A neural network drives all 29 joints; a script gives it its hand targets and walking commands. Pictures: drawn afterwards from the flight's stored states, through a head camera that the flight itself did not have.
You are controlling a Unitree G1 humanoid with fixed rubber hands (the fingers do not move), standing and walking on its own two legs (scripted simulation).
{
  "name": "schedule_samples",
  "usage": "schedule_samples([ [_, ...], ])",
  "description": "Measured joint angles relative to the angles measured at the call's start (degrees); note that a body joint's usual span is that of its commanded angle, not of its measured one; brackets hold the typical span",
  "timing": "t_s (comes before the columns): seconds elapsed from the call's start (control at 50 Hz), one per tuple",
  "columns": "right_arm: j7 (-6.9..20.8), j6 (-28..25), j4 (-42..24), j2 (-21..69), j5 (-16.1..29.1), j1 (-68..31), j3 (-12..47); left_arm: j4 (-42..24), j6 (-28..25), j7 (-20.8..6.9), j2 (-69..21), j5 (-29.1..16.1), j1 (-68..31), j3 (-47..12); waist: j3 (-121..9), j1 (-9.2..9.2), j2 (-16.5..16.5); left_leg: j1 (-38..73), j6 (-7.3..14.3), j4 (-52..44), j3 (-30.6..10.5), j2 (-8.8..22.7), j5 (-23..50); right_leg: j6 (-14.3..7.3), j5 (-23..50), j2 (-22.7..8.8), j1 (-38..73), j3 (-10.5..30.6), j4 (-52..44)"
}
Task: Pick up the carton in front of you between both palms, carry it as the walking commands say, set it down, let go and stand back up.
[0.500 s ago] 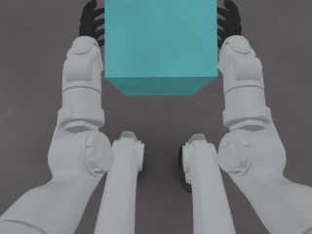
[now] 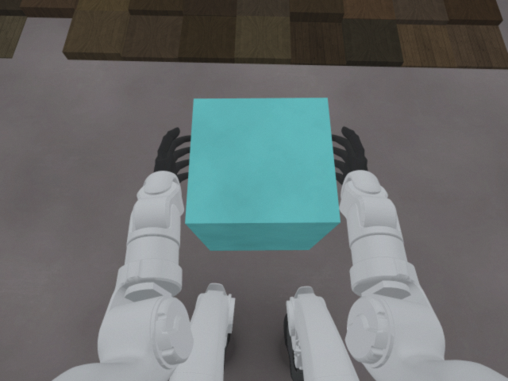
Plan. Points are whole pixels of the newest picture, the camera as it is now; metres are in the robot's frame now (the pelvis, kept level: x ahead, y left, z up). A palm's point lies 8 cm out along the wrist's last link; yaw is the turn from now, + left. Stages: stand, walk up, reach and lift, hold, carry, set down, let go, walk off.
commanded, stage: reach and lift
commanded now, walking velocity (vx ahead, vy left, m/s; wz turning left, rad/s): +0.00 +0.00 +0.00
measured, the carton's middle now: (260, 185) +0.43 +0.01 -0.10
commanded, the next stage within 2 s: hold in 1.72 s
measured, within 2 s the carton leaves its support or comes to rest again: neither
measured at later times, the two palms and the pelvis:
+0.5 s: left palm (135, 165) +0.36 +0.16 +0.12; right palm (408, 166) +0.37 -0.14 +0.12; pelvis +0.04 +0.00 +0.12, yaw +1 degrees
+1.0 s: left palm (111, 163) +0.34 +0.15 +0.17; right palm (447, 166) +0.34 -0.15 +0.17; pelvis +0.04 +0.00 +0.15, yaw +1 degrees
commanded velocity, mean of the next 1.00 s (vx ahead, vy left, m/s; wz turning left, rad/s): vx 0.00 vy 0.00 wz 0.00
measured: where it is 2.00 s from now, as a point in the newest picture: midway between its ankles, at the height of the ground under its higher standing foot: (257, 357)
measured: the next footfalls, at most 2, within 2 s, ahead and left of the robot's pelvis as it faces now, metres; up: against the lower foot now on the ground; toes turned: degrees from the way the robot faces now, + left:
none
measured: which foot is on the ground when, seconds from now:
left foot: down 0.00-1.00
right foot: down 0.00-1.00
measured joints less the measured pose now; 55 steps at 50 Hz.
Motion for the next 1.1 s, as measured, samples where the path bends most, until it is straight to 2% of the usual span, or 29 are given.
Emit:
schedule_samples([
  [0.38, 1.2, 0.8, -5.4, 3.1, -0.8, 16.4, 4.0, -5.0, 0.5, -0.6, -3.4, -0.1, 16.2, -4.0, 4.0, -0.27, 0.6, 34.9, 0.5, -25.6, -0.5, 0.6, 6.1, -0.8, 6.1, -1.1, 34.9, 0.3, -25.5],
  [0.52, 1.5, 3.5, -8.6, 3.8, -1.0, 22.0, 6.0, -8.1, 3.1, -0.6, -4.4, 0.0, 21.7, -6.0, 5.8, -0.47, 0.8, 49.6, 0.7, -36.1, -0.8, 1.0, 9.1, -1.0, 9.1, -1.5, 49.7, 0.4, -36.1],
  [0.7, 2.2, 9.6, -13.4, 3.4, -1.3, 26.5, 9.3, -13.1, 9.1, -0.6, -4.7, 0.5, 26.4, -9.3, 8.7, -0.89, 1.0, 66.5, 0.8, -46.7, -0.9, 1.3, 12.4, -1.1, 12.6, -2.0, 66.6, 0.4, -47.0],
  [0.86, 3.7, 12.7, -11.7, 4.0, -4.6, 24.1, 6.8, -11.4, 12.1, -1.7, -5.4, 3.2, 24.0, -7.2, 12.1, -0.85, 1.0, 72.0, 1.0, -48.5, -0.8, 1.3, 13.2, -1.1, 13.3, -2.1, 72.1, 0.6, -48.7],
  [1.1, 3.9, 12.8, -14.1, 4.3, -4.4, 23.4, 6.8, -13.9, 12.4, -1.8, -5.6, 2.9, 23.3, -7.1, 14.8, -0.89, 1.1, 73.1, 1.0, -49.4, -0.7, 1.2, 13.8, -1.0, 14.0, -2.3, 73.2, 0.7, -49.7],
])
